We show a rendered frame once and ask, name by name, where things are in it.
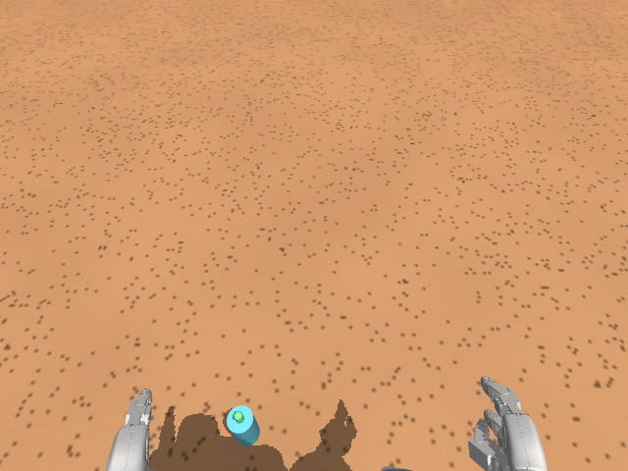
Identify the bottle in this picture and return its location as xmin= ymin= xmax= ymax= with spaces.
xmin=227 ymin=405 xmax=260 ymax=446

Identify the right robot hand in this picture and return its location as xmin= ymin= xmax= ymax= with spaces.
xmin=468 ymin=376 xmax=548 ymax=471

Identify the left robot hand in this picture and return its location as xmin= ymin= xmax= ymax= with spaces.
xmin=106 ymin=388 xmax=155 ymax=471

